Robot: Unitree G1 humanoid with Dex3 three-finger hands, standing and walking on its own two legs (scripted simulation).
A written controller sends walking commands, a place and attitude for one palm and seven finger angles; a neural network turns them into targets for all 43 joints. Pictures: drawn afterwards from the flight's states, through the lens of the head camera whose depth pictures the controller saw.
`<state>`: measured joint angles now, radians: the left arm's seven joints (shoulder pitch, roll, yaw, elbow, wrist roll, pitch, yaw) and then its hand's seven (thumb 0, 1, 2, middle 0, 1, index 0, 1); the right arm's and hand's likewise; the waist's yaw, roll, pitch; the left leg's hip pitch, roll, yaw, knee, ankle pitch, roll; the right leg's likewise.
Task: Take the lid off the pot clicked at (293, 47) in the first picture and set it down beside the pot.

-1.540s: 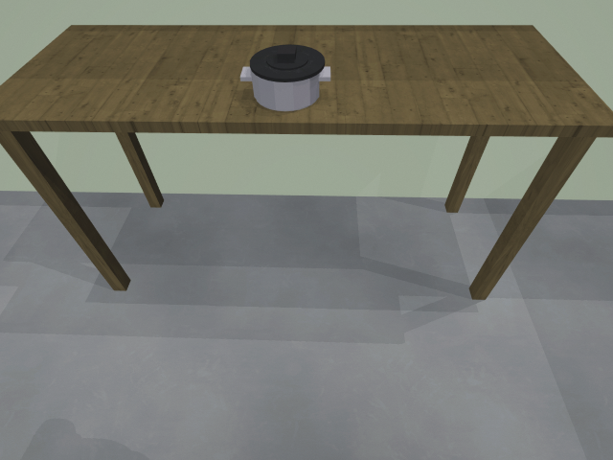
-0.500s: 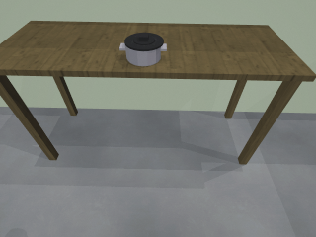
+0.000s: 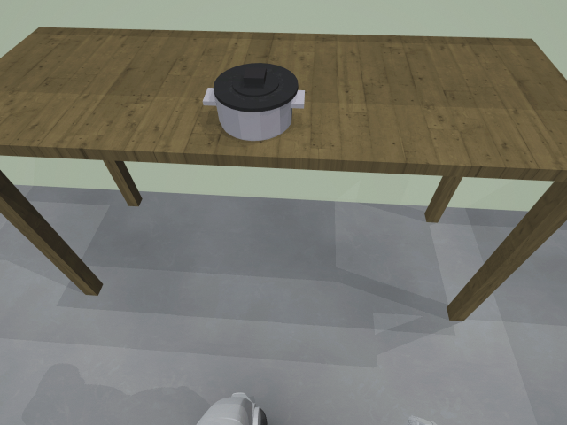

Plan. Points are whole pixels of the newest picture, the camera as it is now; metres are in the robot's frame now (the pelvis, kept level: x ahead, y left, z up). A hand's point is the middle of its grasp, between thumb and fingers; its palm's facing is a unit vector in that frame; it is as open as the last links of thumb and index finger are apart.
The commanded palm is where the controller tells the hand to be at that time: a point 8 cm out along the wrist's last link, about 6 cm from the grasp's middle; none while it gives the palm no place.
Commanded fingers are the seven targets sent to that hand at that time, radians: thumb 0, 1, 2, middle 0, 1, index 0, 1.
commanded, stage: take the last steps up to it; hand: left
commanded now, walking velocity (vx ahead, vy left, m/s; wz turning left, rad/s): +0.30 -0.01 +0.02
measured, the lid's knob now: (255, 75) +0.71 +0.14 +0.12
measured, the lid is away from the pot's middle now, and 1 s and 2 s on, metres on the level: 0.01 0.01 0.01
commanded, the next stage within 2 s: come to a stop and stand still in 0.38 s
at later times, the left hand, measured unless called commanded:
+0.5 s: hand (211, 382) +0.20 +0.15 -0.16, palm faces +0.09 -0.96 -0.25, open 7.4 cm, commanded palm none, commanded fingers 0.00 0.90 0.90 -0.20 -0.30 -0.20 -0.30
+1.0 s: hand (205, 342) +0.27 +0.18 -0.17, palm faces +0.07 -0.96 -0.28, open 7.4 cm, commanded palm none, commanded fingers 0.00 0.90 0.90 -0.20 -0.30 -0.20 -0.30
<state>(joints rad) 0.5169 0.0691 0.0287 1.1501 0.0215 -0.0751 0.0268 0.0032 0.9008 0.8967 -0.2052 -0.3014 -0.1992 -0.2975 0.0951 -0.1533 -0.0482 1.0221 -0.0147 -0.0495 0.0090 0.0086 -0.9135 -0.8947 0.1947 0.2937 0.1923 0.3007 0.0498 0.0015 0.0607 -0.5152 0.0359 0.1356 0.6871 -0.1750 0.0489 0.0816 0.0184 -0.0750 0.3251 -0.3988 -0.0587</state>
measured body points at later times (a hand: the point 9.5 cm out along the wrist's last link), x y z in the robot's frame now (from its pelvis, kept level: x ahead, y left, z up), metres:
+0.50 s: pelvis +0.18 -0.04 +0.00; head +0.19 -0.06 +0.45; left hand +0.20 +0.20 -0.14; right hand +0.20 -0.28 -0.17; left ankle +0.15 +0.09 -0.67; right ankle +0.21 -0.14 -0.73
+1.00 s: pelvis +0.21 -0.03 +0.00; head +0.24 -0.03 +0.45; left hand +0.26 +0.23 -0.14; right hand +0.31 -0.26 -0.15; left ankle +0.28 +0.09 -0.73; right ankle +0.17 -0.16 -0.71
